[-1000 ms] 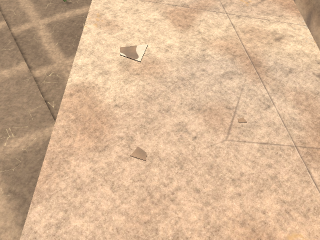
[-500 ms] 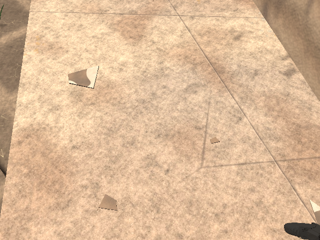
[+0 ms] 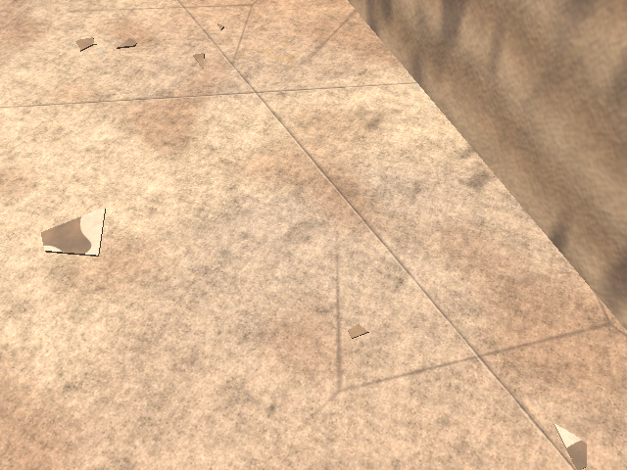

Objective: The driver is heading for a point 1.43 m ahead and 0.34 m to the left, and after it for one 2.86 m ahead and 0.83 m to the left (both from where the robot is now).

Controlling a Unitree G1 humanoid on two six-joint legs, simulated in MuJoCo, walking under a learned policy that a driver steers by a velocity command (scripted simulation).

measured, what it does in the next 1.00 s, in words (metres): stands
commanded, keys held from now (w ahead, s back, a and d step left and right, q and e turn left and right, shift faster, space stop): no key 1.00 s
